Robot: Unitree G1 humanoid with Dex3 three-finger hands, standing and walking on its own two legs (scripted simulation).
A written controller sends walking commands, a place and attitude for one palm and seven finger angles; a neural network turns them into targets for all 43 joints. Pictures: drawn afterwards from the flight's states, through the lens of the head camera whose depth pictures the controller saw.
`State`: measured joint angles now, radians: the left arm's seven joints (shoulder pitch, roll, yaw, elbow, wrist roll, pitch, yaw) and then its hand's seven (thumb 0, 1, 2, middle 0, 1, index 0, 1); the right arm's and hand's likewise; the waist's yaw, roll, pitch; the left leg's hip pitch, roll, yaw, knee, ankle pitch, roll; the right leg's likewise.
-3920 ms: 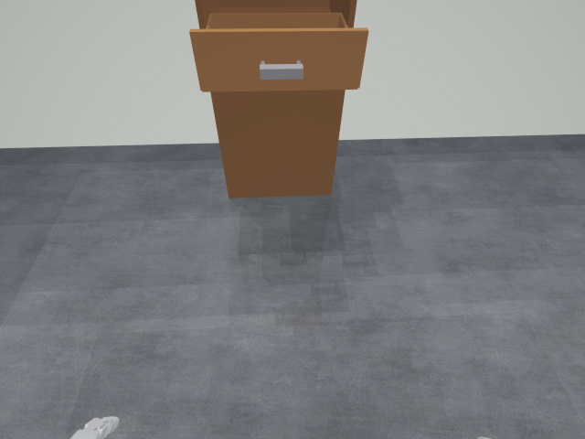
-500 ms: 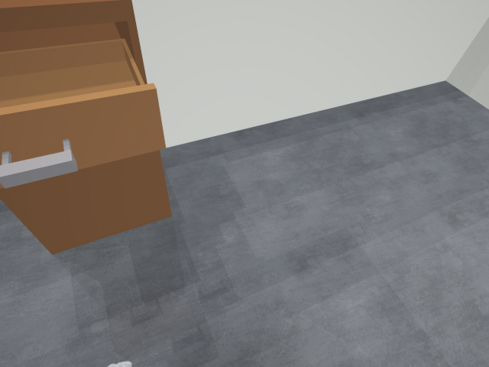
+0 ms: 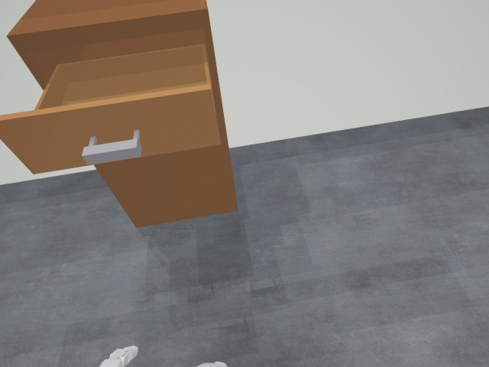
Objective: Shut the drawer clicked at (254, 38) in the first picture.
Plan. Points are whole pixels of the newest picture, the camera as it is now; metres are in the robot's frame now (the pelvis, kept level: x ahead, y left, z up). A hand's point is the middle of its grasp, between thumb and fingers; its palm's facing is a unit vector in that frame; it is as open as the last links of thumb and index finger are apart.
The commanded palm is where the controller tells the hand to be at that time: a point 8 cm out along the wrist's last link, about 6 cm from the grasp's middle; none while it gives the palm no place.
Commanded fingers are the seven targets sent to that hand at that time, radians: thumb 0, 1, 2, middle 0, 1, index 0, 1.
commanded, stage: turn to face it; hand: left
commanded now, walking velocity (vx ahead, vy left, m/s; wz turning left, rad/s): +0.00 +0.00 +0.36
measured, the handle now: (113, 144) +0.55 +0.31 +0.04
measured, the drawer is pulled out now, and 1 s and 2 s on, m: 0.29 0.29 0.29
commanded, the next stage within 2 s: take the last steps up to it in 0.18 s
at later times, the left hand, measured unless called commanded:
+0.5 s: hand out of the picture -0.10 +0.20 -0.17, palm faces +0.28 -0.93 -0.22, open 7.4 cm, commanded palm none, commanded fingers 0.00 0.90 0.90 -0.20 -0.30 -0.20 -0.30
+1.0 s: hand (161, 337) +0.20 +0.19 -0.16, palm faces +0.15 -0.96 -0.22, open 7.4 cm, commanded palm none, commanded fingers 0.00 0.90 0.90 -0.20 -0.30 -0.20 -0.30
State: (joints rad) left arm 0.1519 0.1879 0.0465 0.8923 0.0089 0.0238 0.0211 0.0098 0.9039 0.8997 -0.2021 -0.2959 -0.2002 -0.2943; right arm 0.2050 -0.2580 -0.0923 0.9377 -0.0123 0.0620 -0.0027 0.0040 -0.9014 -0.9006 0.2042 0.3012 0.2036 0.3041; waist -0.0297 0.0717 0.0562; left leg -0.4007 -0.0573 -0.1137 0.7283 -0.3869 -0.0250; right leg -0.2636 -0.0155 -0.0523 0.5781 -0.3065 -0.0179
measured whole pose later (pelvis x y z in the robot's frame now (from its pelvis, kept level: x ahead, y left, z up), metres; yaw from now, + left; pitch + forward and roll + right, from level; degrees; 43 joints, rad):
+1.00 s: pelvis +0.12 -0.01 -0.01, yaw +11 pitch -1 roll +1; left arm 0.11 0.17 0.05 0.99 0.02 -0.05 -0.02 0.01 0.90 0.90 -0.20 -0.30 -0.20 -0.29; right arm 0.49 -0.14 -0.03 1.17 -0.01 -0.03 -0.02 0.00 -0.90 -0.90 0.20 0.30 0.20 0.30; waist -0.06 0.03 0.09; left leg -0.02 0.05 0.04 0.68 -0.51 -0.01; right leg -0.42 -0.03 -0.13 0.65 -0.18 -0.07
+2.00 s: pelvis +0.28 -0.03 -0.01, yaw +11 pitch +0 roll +3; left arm 0.23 0.23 0.05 0.97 0.02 0.02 0.04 0.00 0.91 0.90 -0.20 -0.30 -0.20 -0.29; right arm 0.14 -0.18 -0.06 1.00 -0.01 0.04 -0.02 -0.01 -0.91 -0.90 0.20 0.30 0.20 0.30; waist 0.02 -0.02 0.04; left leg -0.36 0.08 0.11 0.61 -0.26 -0.04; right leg -0.33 -0.06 0.02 0.65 -0.30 0.00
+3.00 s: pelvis +0.33 -0.07 +0.01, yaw +12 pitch +0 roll +1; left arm 0.30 0.13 0.00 1.12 0.01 -0.02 0.03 0.01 0.91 0.90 -0.20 -0.30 -0.20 -0.29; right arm 0.28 -0.14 0.01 1.14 -0.01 -0.02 -0.04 0.01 -0.93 -0.90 0.20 0.30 0.20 0.30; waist 0.00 0.01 0.01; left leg -0.18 0.05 0.00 0.42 -0.24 -0.05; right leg -0.15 0.04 -0.05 0.44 -0.29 -0.07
